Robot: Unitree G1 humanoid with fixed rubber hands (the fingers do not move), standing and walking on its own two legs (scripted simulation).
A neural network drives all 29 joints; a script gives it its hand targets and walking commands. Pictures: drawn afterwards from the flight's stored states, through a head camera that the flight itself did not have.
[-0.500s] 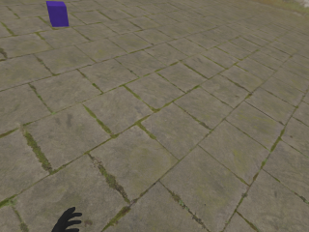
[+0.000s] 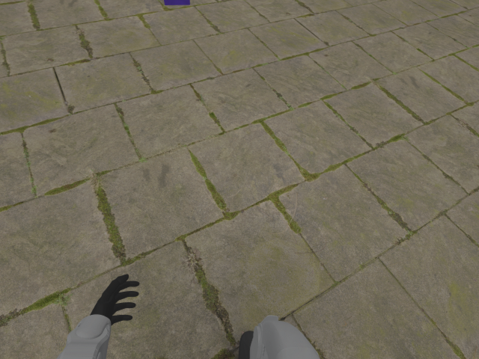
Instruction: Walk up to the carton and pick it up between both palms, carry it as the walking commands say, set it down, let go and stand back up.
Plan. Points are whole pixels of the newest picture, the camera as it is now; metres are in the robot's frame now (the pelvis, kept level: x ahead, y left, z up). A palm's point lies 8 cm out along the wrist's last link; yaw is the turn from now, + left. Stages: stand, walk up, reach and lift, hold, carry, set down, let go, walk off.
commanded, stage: walk up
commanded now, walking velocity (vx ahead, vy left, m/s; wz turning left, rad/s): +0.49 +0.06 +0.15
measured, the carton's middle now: out of the picture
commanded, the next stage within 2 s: none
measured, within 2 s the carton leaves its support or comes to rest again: neither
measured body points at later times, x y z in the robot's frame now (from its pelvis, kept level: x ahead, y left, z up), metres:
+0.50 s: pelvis +0.25 -0.01 +0.02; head +0.26 -0.03 +0.47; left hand +0.21 +0.27 -0.10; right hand +0.34 -0.23 -0.14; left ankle +0.37 +0.18 -0.67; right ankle +0.16 -0.11 -0.73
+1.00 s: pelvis +0.53 +0.00 -0.01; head +0.53 -0.02 +0.44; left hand +0.62 +0.29 -0.11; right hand +0.57 -0.22 -0.17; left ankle +0.39 +0.16 -0.72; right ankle +0.64 -0.08 -0.73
